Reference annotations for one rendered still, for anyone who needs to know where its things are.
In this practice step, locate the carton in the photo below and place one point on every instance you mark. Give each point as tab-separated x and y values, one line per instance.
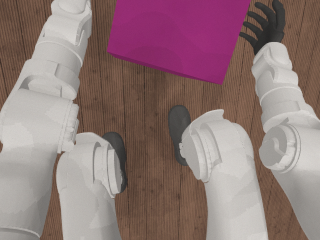
189	38

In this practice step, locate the robot right upper arm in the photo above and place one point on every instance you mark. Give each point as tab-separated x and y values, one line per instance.
292	153

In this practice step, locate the robot right hand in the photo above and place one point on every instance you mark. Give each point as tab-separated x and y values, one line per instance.
272	29

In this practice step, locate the right robot forearm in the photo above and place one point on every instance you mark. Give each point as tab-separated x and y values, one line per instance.
276	86

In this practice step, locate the left robot thigh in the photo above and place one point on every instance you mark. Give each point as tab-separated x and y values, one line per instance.
93	178

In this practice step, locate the robot left foot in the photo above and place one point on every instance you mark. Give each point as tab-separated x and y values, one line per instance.
117	143

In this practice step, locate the robot left upper arm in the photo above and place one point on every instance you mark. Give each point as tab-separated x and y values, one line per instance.
37	127

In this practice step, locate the left robot forearm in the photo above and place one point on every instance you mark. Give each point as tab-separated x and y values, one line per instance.
59	54

